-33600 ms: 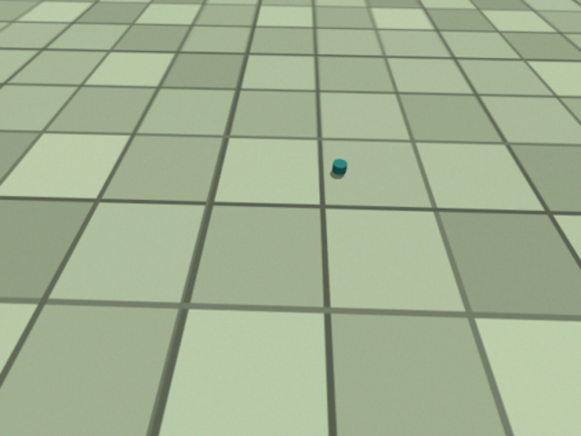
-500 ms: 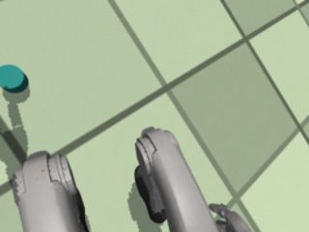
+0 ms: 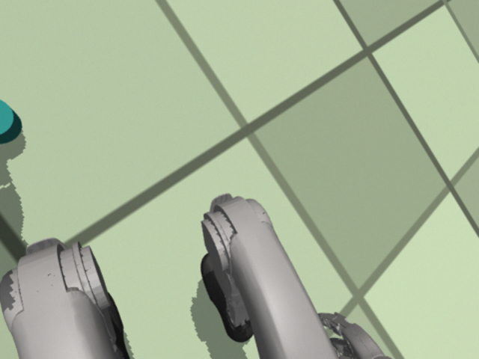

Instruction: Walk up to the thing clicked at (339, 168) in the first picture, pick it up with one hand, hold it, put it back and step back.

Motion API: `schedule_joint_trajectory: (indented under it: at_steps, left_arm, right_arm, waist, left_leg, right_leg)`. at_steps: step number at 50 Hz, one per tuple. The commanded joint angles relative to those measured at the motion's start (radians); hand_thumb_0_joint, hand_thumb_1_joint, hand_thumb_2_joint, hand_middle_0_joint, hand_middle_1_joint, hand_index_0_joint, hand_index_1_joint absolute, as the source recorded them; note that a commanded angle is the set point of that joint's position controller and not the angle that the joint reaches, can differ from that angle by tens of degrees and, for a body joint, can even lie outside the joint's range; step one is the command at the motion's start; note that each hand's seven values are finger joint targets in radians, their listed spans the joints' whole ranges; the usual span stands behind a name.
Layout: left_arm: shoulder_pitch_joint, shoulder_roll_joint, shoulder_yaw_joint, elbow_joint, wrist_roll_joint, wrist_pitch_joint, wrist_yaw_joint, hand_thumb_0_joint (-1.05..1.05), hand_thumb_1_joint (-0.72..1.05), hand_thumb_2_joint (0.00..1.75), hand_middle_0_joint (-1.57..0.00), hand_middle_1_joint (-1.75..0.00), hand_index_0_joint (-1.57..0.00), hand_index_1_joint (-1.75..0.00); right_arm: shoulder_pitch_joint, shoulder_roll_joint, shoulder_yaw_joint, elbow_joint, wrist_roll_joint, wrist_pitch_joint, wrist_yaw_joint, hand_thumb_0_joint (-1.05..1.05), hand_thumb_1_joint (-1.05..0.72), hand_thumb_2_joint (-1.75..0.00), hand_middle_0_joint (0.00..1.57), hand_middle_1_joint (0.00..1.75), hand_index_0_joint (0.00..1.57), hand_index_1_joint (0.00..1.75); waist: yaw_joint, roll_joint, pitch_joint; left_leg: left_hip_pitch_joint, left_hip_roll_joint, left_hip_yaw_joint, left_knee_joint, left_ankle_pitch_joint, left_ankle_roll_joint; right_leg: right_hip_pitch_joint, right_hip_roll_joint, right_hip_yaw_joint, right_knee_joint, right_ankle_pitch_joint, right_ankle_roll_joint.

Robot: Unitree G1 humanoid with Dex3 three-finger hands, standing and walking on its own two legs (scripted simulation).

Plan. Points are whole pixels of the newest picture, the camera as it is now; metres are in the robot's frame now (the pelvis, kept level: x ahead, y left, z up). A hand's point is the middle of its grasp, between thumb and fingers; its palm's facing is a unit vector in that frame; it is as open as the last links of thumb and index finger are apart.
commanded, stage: rise first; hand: left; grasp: from above
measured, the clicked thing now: out of the picture +0.54 +0.29 -0.30
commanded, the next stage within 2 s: none
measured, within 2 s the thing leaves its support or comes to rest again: neither
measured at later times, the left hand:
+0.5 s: hand out of the picture +0.50 +0.33 -0.17, palm faces -0.43 -0.10 -0.90, open 14.1 cm
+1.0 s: hand out of the picture +0.50 +0.32 -0.17, palm faces -0.43 -0.09 -0.90, open 14.1 cm
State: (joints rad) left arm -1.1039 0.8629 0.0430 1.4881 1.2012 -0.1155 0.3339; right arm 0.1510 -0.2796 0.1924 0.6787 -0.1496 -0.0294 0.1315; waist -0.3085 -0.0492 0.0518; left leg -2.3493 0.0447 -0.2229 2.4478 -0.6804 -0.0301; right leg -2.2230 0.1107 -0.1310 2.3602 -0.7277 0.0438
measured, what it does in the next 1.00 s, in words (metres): stands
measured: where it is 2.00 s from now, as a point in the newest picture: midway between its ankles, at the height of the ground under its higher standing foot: (176, 332)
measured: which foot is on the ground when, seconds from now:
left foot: down 0.00-1.00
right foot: down 0.00-1.00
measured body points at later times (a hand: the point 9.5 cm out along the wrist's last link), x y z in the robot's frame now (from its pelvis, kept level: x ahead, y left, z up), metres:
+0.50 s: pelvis +0.00 +0.00 +0.00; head +0.26 +0.10 +0.35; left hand +0.52 +0.33 -0.12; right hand +0.03 -0.25 -0.08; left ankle +0.07 +0.14 -0.29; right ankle +0.09 -0.11 -0.29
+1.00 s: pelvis +0.00 +0.00 +0.00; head +0.25 +0.10 +0.35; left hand +0.52 +0.32 -0.12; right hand +0.03 -0.25 -0.08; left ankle +0.07 +0.14 -0.29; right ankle +0.09 -0.11 -0.29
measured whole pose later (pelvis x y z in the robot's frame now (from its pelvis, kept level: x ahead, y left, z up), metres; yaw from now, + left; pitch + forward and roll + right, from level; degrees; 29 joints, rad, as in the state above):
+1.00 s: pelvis +0.00 +0.00 +0.00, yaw -1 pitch +32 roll -12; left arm -1.14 0.91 0.02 1.49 1.21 -0.10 0.30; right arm 0.17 -0.29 0.24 0.63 -0.15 -0.01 0.13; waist -0.34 -0.05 0.06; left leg -2.36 0.04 -0.23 2.45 -0.66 -0.02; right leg -2.22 0.11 -0.14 2.34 -0.71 0.05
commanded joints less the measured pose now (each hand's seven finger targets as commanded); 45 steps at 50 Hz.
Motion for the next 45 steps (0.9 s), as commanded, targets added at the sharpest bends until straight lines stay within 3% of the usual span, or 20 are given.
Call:
schedule_joint_trajectory:
  at_steps: [1, 9, 12, 16, 22, 27, 29, 41, 43, 45]
  left_arm:
    - [-0.318, 0.243, 0.012, -0.129, -0.001, -0.004, 0.035, 0.00, -0.54, 0.97, -0.05, -1.07, -0.07, -1.05]
    - [-0.373, 0.260, 0.002, -0.139, 0.006, -0.010, 0.039, 0.00, -0.53, 0.96, -0.05, -1.08, -0.07, -1.06]
    - [-0.368, 0.291, 0.018, -0.127, 0.004, -0.007, 0.038, 0.00, -0.55, 0.98, -0.06, -1.07, -0.07, -1.06]
    - [-0.381, 0.297, 0.008, -0.139, 0.009, -0.004, 0.028, 0.00, -0.55, 0.97, -0.05, -1.07, -0.07, -1.06]
    - [-0.370, 0.275, -0.009, -0.152, 0.002, 0.004, 0.005, 0.00, -0.55, 0.98, -0.06, -1.07, -0.07, -1.05]
    - [-0.355, 0.293, 0.001, -0.168, -0.005, 0.002, -0.012, 0.00, -0.55, 0.98, -0.06, -1.07, -0.07, -1.05]
    - [-0.368, 0.280, -0.013, -0.178, 0.000, -0.001, -0.021, 0.00, -0.56, 0.98, -0.06, -1.07, -0.07, -1.06]
    - [-0.370, 0.291, -0.001, -0.146, 0.009, -0.004, 0.006, 0.00, -0.56, 0.99, -0.06, -1.06, -0.07, -1.05]
    - [-0.358, 0.257, -0.024, -0.119, 0.011, 0.003, 0.002, 0.00, -0.55, 0.99, -0.06, -1.07, -0.07, -1.06]
    - [-0.380, 0.291, -0.006, -0.155, 0.012, 0.006, 0.004, 0.00, -0.56, 1.00, -0.06, -1.06, -0.07, -1.05]
  right_arm:
    - [0.216, -0.269, -0.071, -0.003, -0.004, 0.001, -0.014, 0.00, -0.91, -0.90, 0.20, 0.30, 0.20, 0.30]
    - [0.225, -0.279, -0.055, -0.010, -0.007, 0.001, -0.016, 0.00, -0.90, -0.90, 0.20, 0.30, 0.20, 0.30]
    - [0.227, -0.282, -0.050, -0.017, -0.008, 0.001, -0.015, 0.00, -0.91, -0.90, 0.20, 0.30, 0.20, 0.30]
    - [0.213, -0.293, -0.046, -0.025, -0.006, 0.004, -0.018, 0.00, -0.91, -0.90, 0.20, 0.30, 0.20, 0.30]
    - [0.227, -0.289, -0.044, -0.028, -0.005, 0.010, -0.015, 0.00, -0.91, -0.90, 0.20, 0.30, 0.20, 0.30]
    - [0.231, -0.286, -0.041, -0.035, -0.005, 0.014, -0.011, 0.00, -0.91, -0.90, 0.20, 0.30, 0.20, 0.30]
    - [0.233, -0.285, -0.041, -0.033, -0.003, 0.018, -0.012, 0.00, -0.91, -0.90, 0.20, 0.30, 0.20, 0.30]
    - [0.234, -0.285, -0.036, -0.042, -0.003, 0.020, -0.013, 0.00, -0.90, -0.90, 0.20, 0.30, 0.20, 0.30]
    - [0.225, -0.279, -0.035, -0.040, -0.002, 0.018, -0.012, 0.00, -0.91, -0.90, 0.20, 0.30, 0.20, 0.30]
    - [0.230, -0.289, -0.037, -0.045, 0.002, 0.017, -0.015, 0.00, -0.90, -0.90, 0.20, 0.30, 0.20, 0.30]
  waist:
    - [-0.022, 0.388, -0.701]
    - [-0.054, 0.410, -0.679]
    - [-0.048, 0.412, -0.678]
    - [-0.047, 0.464, -0.685]
    - [-0.062, 0.451, -0.659]
    - [-0.049, 0.448, -0.683]
    - [-0.060, 0.441, -0.681]
    - [-0.053, 0.433, -0.666]
    - [-0.056, 0.441, -0.630]
    - [-0.054, 0.431, -0.671]
  left_leg:
    - [0.508, 0.008, 0.114, -0.215, 0.203, 0.055]
    - [0.515, 0.009, 0.107, -0.216, 0.202, 0.054]
    - [0.494, 0.008, 0.108, -0.218, 0.198, 0.055]
    - [0.551, 0.012, 0.094, -0.232, 0.199, 0.046]
    - [0.542, 0.012, 0.100, -0.224, 0.214, 0.051]
    - [0.529, 0.010, 0.100, -0.232, 0.213, 0.049]
    - [0.535, 0.013, 0.098, -0.223, 0.219, 0.052]
    - [0.497, 0.006, 0.102, -0.230, 0.182, 0.052]
    - [0.495, 0.007, 0.101, -0.238, 0.165, 0.050]
    - [0.517, 0.007, 0.098, -0.233, 0.187, 0.052]
  right_leg:
    - [0.366, 0.018, -0.087, -0.243, 0.316, -0.066]
    - [0.353, 0.018, -0.094, -0.243, 0.320, -0.067]
    - [0.374, 0.018, -0.093, -0.247, 0.316, -0.064]
    - [0.321, 0.017, -0.106, -0.229, 0.303, -0.073]
    - [0.332, 0.017, -0.100, -0.242, 0.322, -0.069]
    - [0.360, 0.018, -0.101, -0.242, 0.318, -0.067]
    - [0.358, 0.021, -0.101, -0.248, 0.325, -0.065]
    - [0.353, 0.021, -0.099, -0.252, 0.299, -0.065]
    - [0.322, 0.021, -0.098, -0.247, 0.282, -0.072]
    - [0.330, 0.020, -0.102, -0.249, 0.299, -0.069]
